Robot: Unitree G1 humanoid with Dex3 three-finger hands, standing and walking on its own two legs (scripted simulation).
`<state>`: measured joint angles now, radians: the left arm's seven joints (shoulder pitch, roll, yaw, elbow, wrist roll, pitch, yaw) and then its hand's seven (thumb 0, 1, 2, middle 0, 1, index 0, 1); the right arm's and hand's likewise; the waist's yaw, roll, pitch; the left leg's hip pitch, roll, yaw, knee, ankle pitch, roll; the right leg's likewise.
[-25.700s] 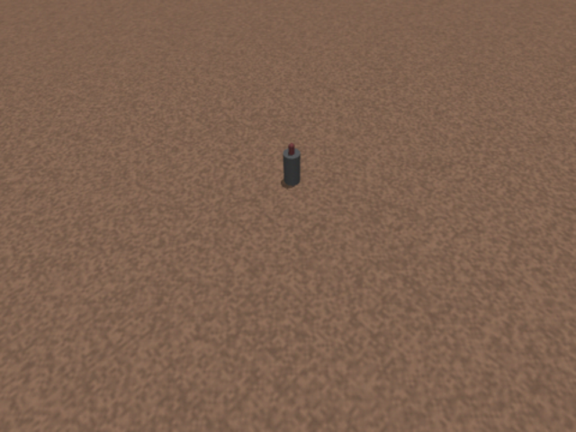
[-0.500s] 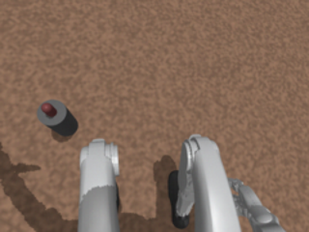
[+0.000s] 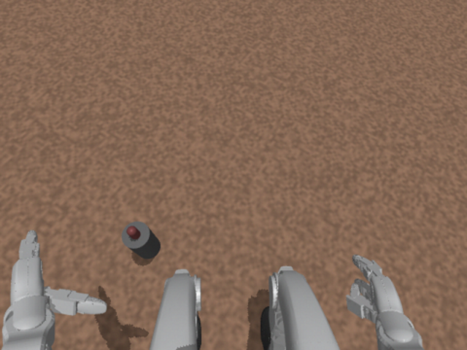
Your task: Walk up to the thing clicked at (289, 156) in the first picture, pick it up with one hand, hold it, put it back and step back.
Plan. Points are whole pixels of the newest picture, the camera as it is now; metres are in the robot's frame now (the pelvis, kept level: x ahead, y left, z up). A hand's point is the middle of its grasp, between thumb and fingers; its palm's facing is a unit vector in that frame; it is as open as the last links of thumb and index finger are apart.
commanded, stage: home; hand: left
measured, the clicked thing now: (140, 239) +0.41 +0.28 -0.47
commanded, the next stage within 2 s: none
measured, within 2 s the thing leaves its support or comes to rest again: neither
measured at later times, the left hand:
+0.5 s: hand (88, 274) +0.23 +0.19 +0.08, palm faces +0.13 -0.94 -0.30, open 17.5 cm
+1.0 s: hand (94, 289) +0.22 +0.18 +0.08, palm faces +0.13 -0.95 -0.29, open 17.5 cm
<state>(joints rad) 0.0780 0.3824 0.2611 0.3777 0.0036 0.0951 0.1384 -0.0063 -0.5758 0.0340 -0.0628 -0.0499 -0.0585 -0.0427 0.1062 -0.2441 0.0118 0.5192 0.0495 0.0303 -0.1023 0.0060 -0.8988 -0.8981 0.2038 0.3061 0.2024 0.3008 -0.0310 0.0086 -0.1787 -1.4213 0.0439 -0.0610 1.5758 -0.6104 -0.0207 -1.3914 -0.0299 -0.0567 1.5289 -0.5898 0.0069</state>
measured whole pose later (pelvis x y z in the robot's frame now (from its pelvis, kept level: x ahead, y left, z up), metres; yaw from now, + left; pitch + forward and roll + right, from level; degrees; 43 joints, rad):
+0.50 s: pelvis +0.06 +0.01 +0.13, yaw +1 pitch +10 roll -2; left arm 0.48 0.21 -0.02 -0.04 -0.02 0.28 0.18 0.00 -0.55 0.05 -0.06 -0.05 -0.06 -0.05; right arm 0.30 -0.19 0.03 0.49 0.03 -0.05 -0.19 0.01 -0.90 -0.90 0.20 0.31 0.20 0.30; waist -0.04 0.05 -0.16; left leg -0.68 0.05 -0.02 1.01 -0.51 -0.01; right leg -0.65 -0.02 -0.05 0.95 -0.48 0.02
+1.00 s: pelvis +0.05 +0.00 +0.14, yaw +2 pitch +7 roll -2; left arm 0.46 0.20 -0.01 0.01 -0.01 0.27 0.14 -0.01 -0.55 0.05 -0.06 -0.05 -0.05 -0.05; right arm 0.27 -0.21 0.03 0.51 0.01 -0.11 -0.18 0.01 -0.90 -0.90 0.20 0.31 0.20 0.30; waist -0.02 0.04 -0.11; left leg -0.61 0.05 -0.04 0.95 -0.47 -0.03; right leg -0.58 -0.02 -0.06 0.91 -0.45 0.01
